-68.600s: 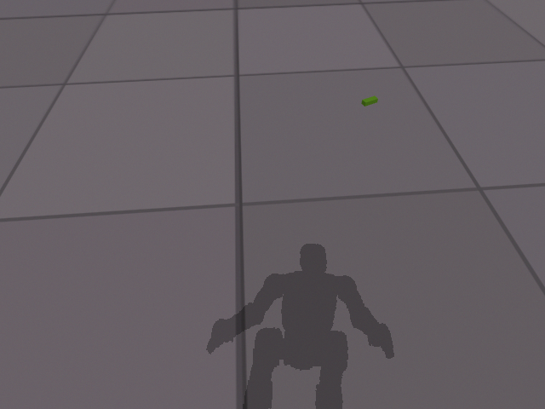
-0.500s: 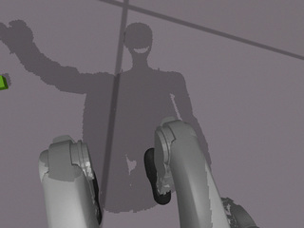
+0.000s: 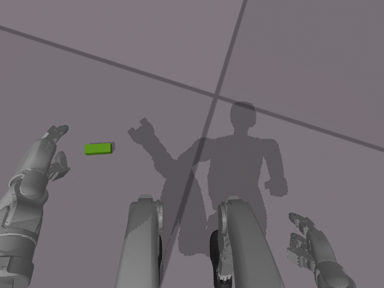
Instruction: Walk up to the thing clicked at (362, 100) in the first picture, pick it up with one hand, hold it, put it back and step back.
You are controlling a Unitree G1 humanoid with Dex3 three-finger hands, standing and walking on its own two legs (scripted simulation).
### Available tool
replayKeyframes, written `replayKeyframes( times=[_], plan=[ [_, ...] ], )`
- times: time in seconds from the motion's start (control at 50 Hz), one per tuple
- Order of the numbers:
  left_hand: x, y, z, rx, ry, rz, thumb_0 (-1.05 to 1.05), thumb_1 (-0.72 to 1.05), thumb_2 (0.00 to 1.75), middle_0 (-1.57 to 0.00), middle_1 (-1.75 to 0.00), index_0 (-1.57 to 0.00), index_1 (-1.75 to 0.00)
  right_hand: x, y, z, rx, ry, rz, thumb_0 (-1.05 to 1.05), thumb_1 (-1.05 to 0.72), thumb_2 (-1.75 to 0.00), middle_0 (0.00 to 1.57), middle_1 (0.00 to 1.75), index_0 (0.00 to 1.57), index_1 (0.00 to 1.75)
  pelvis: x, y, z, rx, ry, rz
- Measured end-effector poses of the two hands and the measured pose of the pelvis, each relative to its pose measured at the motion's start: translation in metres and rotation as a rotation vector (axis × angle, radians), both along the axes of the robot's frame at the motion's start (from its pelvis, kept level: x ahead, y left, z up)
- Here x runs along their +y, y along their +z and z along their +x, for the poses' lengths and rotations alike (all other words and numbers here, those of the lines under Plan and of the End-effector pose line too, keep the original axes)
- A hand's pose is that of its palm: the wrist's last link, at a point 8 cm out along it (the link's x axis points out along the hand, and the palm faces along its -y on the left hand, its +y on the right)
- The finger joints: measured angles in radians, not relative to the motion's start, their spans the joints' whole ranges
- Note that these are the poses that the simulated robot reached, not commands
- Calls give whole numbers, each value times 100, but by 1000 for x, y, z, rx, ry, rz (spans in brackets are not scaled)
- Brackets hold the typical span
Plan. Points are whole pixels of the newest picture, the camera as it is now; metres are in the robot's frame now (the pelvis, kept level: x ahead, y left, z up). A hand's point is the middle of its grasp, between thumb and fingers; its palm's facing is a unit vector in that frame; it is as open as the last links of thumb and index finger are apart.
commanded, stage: home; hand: left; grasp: from above
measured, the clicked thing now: (98, 149) +0.51 +0.35 -0.51
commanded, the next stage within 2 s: none
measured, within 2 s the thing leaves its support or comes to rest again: neither
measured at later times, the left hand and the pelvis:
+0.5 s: hand (60, 203) +0.25 +0.20 +0.09, palm faces +0.13 -0.97 -0.22, open 7.4 cm; pelvis +0.06 -0.01 +0.16, yaw +4 degrees
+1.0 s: hand (49, 245) +0.21 +0.18 +0.14, palm faces +0.14 -0.97 -0.19, open 7.4 cm; pelvis +0.07 -0.01 +0.19, yaw +5 degrees
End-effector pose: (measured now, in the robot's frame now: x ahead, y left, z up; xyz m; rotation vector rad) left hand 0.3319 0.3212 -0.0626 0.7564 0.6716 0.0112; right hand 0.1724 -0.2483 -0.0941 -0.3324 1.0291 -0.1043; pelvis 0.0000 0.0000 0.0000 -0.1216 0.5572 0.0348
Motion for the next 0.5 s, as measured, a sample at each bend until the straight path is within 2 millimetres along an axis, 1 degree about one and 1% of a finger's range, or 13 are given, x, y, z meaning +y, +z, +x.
replayKeyframes(
  times=[0.1,0.2,0.26,0.36,0.5],
  plan=[
    [-15,34,-27,10,128,-125,0,89,89,-21,-30,-21,-30,7,42,26,-111,9,20,1,-90,-90,20,30,20,30,-2,35,8,-43,12,16],
    [-32,68,-50,34,238,-235,1,89,89,-21,-30,-21,-30,12,84,38,-179,-1,26,1,-90,-90,20,30,20,30,-4,71,19,-95,20,30],
    [-43,90,-61,49,295,-292,1,89,89,-21,-30,-21,-30,13,108,39,-204,-12,22,1,-90,-90,20,30,20,30,-5,93,26,-130,26,37],
    [-57,128,-78,64,384,-385,1,89,89,-20,-30,-21,-30,14,144,36,-231,-32,9,1,-90,-90,20,30,20,30,-7,127,40,-189,35,48],
    [-75,179,-99,66,433,-469,1,90,89,-20,-30,-20,-30,12,186,33,-287,-65,-3,1,-90,-90,20,30,20,30,-8,165,57,-272,45,61]
  ],
)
